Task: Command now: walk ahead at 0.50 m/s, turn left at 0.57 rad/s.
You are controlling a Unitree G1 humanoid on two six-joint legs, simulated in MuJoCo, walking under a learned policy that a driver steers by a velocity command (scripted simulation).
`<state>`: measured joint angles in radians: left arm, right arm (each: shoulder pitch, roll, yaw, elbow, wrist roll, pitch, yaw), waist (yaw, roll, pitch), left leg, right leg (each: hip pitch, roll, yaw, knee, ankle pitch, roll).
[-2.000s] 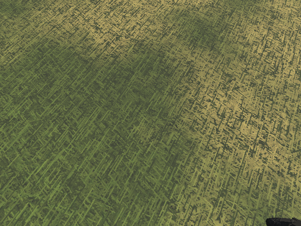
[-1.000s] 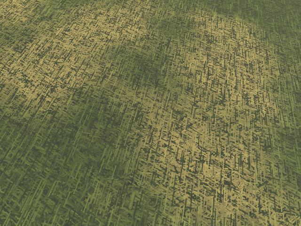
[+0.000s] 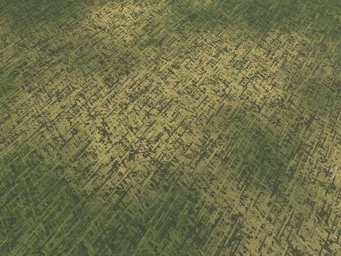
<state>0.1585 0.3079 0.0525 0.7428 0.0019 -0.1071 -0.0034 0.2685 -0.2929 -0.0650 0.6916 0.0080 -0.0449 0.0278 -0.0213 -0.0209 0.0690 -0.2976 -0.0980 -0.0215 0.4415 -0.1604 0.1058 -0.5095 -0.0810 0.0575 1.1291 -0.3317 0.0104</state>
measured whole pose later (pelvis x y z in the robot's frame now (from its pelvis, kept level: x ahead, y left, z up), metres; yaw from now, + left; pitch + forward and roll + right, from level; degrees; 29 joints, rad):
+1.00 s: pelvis +0.27 +0.00 -0.01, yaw +7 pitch -1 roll +0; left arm 0.11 0.24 0.03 0.97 0.00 0.00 0.01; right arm 0.25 -0.22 -0.03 0.85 -0.01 -0.01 -0.03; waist 0.00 0.00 0.03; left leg -0.16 0.00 -0.04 0.54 -0.36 0.00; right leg -0.27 0.00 0.01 0.53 -0.24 0.01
